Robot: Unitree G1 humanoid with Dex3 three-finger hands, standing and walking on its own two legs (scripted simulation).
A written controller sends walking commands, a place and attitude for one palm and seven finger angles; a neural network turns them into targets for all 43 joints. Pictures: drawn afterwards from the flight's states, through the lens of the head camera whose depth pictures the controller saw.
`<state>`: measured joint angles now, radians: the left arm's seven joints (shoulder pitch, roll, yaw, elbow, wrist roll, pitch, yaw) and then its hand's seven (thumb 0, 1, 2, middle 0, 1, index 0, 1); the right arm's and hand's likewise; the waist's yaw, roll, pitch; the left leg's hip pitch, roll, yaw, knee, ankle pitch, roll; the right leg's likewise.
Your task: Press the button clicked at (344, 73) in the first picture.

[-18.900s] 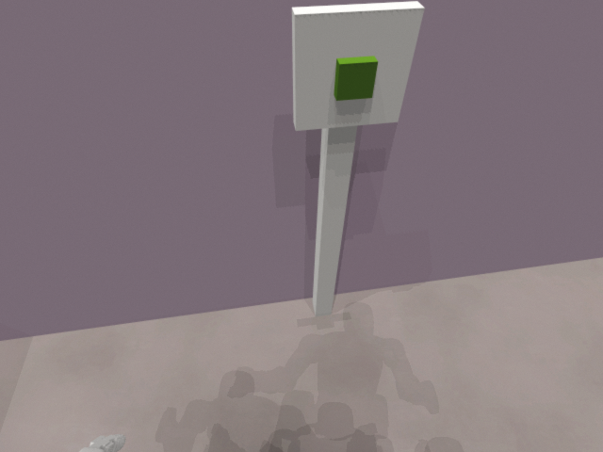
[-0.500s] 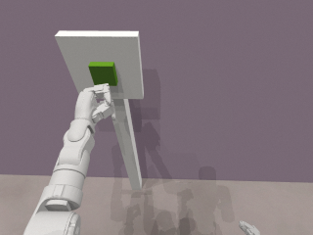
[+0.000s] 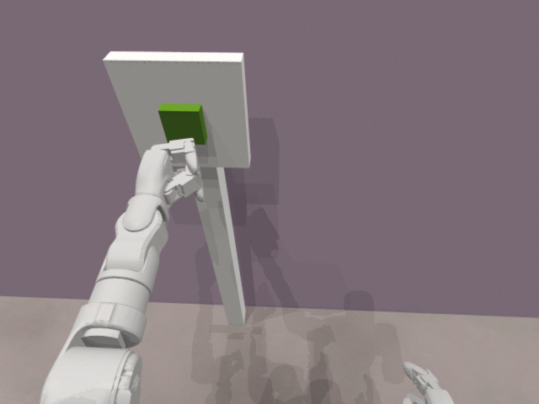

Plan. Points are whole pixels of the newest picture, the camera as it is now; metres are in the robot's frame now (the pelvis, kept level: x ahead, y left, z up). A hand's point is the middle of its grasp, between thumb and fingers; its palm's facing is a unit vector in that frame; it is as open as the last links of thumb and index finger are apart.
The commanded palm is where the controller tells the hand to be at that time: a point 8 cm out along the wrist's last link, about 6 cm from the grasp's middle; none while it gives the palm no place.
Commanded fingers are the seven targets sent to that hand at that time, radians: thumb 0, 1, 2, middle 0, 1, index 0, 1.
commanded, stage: press the button with the knuckle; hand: left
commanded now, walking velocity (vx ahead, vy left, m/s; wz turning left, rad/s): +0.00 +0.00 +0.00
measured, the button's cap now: (184, 123) +0.50 +0.16 +0.17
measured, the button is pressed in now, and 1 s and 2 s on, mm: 0 13 0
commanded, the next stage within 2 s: hold the button down briefly in 0.80 s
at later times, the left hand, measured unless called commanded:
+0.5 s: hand (201, 161) +0.45 +0.13 +0.13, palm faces +0.01 -1.00 +0.00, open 2.9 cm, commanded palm +0.43 +0.19 +0.14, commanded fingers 0.00 0.90 0.90 -1.30 -1.50 -1.30 -1.50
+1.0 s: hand (200, 156) +0.46 +0.14 +0.13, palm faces +0.01 -1.00 -0.02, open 2.8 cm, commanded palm +0.47 +0.18 +0.14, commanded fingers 0.00 0.90 0.90 -1.30 -1.50 -1.30 -1.50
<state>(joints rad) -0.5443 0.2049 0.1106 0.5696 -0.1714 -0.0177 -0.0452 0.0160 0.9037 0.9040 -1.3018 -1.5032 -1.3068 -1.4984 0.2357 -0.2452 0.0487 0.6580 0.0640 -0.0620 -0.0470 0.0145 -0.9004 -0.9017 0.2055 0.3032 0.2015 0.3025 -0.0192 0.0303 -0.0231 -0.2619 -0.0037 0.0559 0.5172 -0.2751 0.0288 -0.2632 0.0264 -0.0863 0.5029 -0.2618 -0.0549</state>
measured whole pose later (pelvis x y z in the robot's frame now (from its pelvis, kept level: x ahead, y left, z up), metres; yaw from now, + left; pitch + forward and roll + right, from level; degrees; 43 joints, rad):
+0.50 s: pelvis +0.01 +0.00 +0.00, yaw -1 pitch +4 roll +0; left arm -0.71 0.25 0.19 0.83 -0.15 -0.13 -0.06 -0.01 0.85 0.92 -1.30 -1.50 -1.30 -1.50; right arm 0.33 -0.26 0.03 0.69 0.05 -0.05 -0.04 0.01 -0.90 -0.90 0.21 0.30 0.20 0.30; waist -0.06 0.02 -0.03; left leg -0.32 0.00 0.07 0.54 -0.29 0.03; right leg -0.32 0.03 -0.07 0.52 -0.27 -0.05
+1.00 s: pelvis -0.02 +0.01 -0.01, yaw +1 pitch +7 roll -1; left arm -0.94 0.30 0.18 1.14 -0.13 -0.26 -0.05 -0.02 0.76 0.96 -1.30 -1.50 -1.36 -1.50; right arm 0.37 -0.27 0.04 0.74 0.04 -0.11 -0.03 0.01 -0.90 -0.90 0.21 0.30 0.20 0.30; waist -0.10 0.02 -0.03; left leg -0.46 -0.01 0.05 0.62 -0.28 0.04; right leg -0.45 0.01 -0.10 0.59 -0.26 -0.05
